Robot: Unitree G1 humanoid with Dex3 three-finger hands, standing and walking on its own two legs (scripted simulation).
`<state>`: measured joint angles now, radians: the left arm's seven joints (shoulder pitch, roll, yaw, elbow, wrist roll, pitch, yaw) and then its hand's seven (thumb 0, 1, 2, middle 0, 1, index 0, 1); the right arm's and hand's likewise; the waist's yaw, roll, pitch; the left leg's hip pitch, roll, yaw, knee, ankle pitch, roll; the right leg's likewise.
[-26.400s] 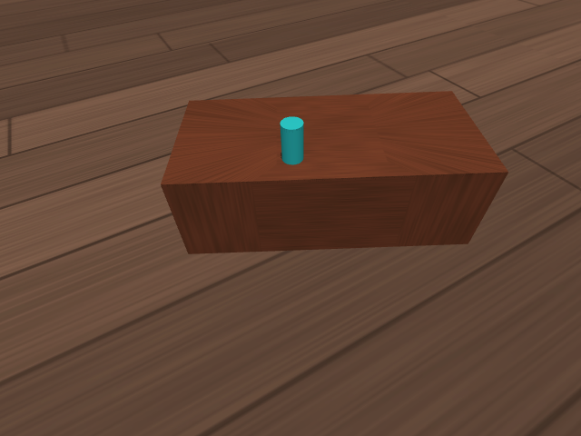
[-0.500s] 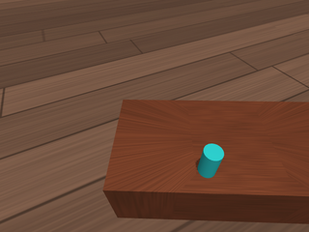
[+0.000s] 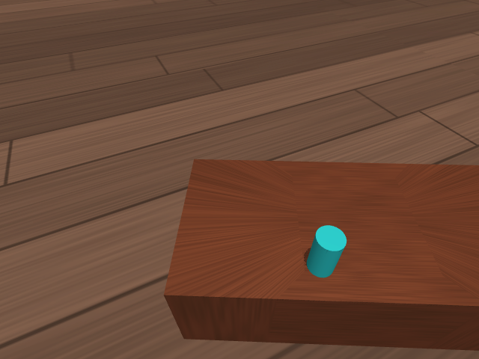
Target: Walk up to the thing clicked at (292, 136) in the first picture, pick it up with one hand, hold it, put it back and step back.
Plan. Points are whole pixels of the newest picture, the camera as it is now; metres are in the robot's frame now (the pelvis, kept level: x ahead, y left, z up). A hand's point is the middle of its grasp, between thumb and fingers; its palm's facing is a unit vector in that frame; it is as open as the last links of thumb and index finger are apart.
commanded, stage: stand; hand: right
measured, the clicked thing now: (325, 252) +0.49 -0.21 -0.28
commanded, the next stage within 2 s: step back in 1.48 s
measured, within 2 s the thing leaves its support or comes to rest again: neither
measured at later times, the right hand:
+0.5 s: hand out of the picture +0.07 -0.24 -0.16, palm faces -0.02 +0.94 -0.35, open 7.4 cm
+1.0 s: hand out of the picture +0.08 -0.24 -0.16, palm faces -0.01 +0.94 -0.35, open 7.4 cm
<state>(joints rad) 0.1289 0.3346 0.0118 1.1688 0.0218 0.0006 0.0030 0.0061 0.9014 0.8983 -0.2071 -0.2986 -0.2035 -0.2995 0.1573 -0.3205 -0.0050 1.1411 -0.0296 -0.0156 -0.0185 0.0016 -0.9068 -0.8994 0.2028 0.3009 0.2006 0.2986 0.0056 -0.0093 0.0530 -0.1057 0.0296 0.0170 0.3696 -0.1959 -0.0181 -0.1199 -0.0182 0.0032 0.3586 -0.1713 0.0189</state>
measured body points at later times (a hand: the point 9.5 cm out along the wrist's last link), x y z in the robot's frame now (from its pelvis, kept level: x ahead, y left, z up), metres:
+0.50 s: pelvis +0.01 +0.01 +0.00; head +0.01 +0.01 +0.45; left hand +0.07 +0.30 -0.14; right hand +0.07 -0.29 -0.13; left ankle +0.01 +0.13 -0.75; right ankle +0.02 -0.13 -0.75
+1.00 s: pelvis +0.02 +0.01 +0.00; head +0.02 +0.02 +0.45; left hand +0.09 +0.31 -0.13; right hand +0.08 -0.29 -0.13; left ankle +0.01 +0.13 -0.75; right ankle +0.02 -0.13 -0.75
